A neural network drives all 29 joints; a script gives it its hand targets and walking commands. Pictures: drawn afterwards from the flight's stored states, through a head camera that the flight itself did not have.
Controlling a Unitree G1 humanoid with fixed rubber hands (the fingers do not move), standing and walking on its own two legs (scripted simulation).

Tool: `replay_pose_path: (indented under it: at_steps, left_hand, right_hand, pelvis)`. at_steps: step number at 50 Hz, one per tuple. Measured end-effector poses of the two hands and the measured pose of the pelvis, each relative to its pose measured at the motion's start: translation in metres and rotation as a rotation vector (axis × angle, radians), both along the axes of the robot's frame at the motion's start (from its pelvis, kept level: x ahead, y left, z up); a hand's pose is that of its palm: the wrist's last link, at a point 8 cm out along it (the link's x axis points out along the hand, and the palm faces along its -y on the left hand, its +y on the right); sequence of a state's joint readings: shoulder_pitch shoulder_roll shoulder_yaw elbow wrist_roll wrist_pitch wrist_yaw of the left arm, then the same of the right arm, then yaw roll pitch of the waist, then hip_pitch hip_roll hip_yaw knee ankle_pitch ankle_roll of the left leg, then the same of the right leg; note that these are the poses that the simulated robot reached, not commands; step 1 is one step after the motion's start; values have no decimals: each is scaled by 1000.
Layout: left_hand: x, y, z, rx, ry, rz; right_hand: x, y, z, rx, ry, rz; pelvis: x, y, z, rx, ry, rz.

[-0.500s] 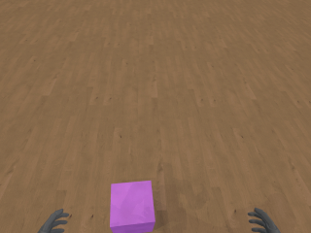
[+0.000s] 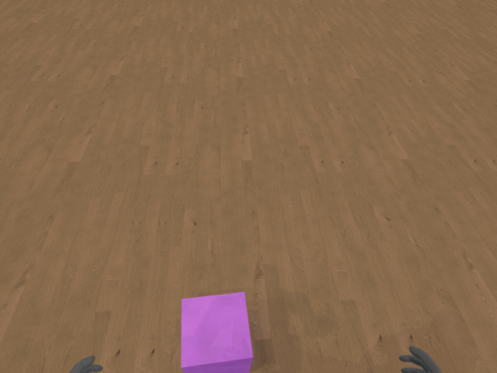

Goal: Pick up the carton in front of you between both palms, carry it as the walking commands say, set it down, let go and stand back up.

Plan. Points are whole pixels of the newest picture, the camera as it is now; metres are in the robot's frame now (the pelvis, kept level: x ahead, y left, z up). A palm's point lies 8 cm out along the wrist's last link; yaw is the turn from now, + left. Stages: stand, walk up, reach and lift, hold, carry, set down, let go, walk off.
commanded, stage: stand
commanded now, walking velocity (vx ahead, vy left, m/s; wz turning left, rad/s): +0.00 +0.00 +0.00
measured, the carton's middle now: (216, 337) +0.35 +0.09 -0.65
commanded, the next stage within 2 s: none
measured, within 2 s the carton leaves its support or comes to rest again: neither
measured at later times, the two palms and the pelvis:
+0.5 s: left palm out of the picture +0.06 +0.30 -0.11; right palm out of the picture +0.08 -0.31 -0.09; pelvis -0.01 +0.00 +0.00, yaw +0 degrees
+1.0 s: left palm out of the picture +0.06 +0.31 -0.11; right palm out of the picture +0.08 -0.31 -0.09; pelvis -0.02 +0.00 +0.01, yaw +0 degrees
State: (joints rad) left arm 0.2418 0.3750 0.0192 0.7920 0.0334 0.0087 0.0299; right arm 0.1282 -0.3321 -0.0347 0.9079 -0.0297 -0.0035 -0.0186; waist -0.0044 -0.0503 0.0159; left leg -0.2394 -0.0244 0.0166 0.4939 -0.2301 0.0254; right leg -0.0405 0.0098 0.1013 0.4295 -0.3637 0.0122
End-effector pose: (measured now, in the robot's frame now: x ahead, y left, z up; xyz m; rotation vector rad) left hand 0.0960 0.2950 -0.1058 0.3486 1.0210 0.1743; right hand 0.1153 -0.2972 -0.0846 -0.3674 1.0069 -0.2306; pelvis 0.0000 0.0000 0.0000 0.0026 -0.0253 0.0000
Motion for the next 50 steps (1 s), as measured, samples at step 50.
replay_pose_path:
  at_steps: [50]
  left_hand:
    - [-39, 15, -2, 19, 118, 39]
  right_hand:
    - [-36, -14, -4, -8, 103, -31]
  pelvis:
    - [-17, 1, 7, -6, -19, 5]
